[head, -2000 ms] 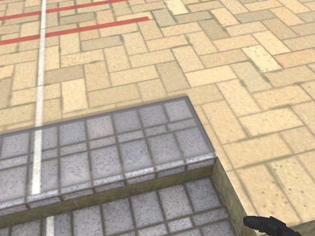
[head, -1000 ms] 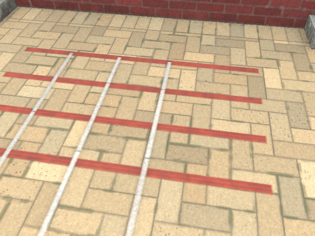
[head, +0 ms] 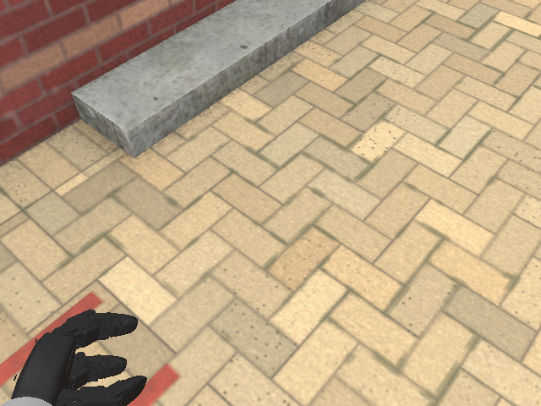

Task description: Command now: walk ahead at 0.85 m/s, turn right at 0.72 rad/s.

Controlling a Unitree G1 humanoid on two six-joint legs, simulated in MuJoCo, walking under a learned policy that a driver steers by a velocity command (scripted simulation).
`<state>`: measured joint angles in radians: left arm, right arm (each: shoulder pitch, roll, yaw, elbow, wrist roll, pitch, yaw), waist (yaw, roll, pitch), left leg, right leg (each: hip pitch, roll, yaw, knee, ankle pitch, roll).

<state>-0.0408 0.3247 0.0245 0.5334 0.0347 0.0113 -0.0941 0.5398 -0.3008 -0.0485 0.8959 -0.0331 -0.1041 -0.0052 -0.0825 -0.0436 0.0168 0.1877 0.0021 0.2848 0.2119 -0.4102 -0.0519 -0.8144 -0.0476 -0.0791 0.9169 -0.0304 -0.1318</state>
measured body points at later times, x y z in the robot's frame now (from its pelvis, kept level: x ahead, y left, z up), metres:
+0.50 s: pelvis +0.31 +0.01 +0.01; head +0.34 +0.02 +0.46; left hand +0.40 +0.27 -0.12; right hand +0.40 -0.24 -0.10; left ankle +0.45 +0.11 -0.70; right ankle +0.25 -0.04 -0.72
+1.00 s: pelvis +0.36 +0.02 +0.02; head +0.36 +0.02 +0.47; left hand +0.43 +0.26 -0.13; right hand +0.39 -0.24 -0.12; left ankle +0.44 +0.10 -0.72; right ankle +0.30 -0.08 -0.72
